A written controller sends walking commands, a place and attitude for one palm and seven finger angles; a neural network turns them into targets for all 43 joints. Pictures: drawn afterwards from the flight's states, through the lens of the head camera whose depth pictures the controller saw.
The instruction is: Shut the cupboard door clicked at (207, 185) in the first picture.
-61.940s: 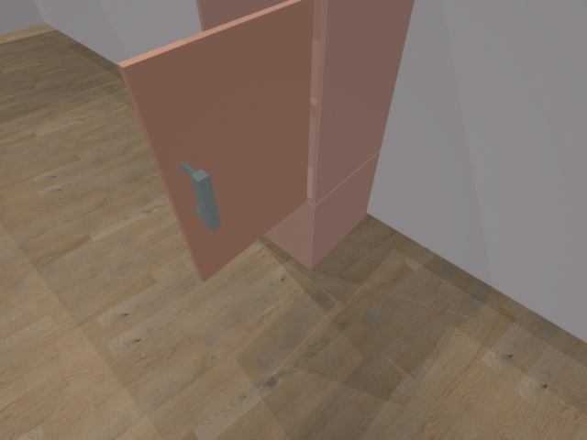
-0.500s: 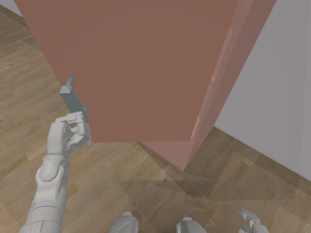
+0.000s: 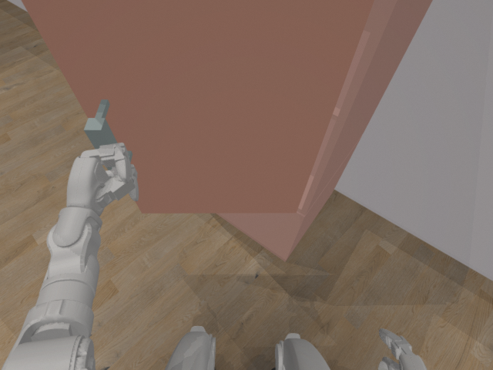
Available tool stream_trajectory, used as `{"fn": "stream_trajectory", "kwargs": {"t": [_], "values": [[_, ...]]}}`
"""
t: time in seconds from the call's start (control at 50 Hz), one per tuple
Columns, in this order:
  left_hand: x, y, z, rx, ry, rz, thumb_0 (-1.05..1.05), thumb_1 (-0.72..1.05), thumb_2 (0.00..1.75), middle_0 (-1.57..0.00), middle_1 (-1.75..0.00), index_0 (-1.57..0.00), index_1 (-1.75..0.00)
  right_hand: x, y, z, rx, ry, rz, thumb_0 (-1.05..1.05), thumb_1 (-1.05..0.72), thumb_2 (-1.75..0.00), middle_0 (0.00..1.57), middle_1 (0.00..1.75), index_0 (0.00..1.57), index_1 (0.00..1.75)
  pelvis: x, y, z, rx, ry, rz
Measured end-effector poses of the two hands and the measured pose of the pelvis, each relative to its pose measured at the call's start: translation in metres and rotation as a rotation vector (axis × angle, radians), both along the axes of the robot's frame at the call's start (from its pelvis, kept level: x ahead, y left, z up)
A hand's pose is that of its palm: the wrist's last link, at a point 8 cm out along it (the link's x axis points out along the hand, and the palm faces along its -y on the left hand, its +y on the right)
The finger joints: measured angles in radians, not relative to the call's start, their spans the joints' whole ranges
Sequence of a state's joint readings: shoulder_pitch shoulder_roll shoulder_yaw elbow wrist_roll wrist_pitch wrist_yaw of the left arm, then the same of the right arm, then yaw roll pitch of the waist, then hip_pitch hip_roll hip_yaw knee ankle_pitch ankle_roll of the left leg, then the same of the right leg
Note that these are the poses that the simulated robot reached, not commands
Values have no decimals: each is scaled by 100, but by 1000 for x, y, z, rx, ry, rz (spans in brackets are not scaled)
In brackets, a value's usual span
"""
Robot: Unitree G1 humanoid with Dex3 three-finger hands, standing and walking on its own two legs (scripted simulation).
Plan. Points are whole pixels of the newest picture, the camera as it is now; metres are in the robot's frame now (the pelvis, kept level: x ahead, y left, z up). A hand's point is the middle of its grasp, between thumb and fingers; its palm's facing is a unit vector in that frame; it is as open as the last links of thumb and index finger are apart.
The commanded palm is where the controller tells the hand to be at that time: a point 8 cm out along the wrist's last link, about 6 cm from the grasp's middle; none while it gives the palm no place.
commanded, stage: push the door shut along its arc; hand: left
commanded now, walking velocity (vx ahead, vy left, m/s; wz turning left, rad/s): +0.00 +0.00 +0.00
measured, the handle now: (114, 144) +0.47 +0.24 +0.06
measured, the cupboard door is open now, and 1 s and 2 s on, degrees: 38 21 11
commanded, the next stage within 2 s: pull the fist back off the door in 1.60 s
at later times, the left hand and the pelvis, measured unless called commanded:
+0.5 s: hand (142, 151) +0.46 +0.20 +0.05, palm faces -0.16 -0.99 +0.00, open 3.1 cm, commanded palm +0.45 +0.24 +0.06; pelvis +0.00 +0.02 -0.01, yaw -1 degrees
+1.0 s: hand (172, 126) +0.52 +0.15 +0.06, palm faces -0.30 -0.95 +0.01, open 3.1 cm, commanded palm +0.51 +0.20 +0.06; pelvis +0.00 +0.02 -0.02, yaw -2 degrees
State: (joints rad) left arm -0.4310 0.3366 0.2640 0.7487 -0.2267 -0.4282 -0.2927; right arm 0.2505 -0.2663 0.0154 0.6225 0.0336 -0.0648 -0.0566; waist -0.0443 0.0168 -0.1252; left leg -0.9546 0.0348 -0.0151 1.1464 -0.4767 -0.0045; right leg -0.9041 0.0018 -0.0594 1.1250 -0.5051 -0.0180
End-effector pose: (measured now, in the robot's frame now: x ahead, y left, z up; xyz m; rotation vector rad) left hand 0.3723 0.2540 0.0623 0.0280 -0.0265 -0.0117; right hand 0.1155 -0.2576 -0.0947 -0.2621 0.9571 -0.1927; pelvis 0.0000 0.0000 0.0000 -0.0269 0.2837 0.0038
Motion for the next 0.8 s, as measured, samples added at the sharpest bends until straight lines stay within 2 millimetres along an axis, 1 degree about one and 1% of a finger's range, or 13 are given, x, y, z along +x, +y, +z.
{"fn": "stream_trajectory", "kwargs": {"t": [0.14,0.4,0.68,0.8], "values": [[23,6,-1,-20,35,-47,1,90,90,-132,-150,-130,-150,-19,-1,-6,-7,62,-29,1,-91,-90,20,30,20,30,1,5,-3,-6,23,-2],[59,6,-6,-29,40,-106,2,90,90,-130,-150,-131,-150,-49,5,-12,-17,154,-69,1,-91,-90,20,30,21,30,-1,15,-10,-19,63,-8],[99,-15,-7,-28,67,-202,2,90,90,-130,-150,-130,-150,-74,11,-15,-16,215,-118,1,-91,-90,20,30,21,30,1,22,-14,-28,101,-20],[113,-17,-6,-23,70,-210,1,90,90,-130,-150,-130,-150,-86,10,-17,-16,247,-137,1,-91,-90,20,30,21,30,1,21,-17,-30,118,-24]]}}
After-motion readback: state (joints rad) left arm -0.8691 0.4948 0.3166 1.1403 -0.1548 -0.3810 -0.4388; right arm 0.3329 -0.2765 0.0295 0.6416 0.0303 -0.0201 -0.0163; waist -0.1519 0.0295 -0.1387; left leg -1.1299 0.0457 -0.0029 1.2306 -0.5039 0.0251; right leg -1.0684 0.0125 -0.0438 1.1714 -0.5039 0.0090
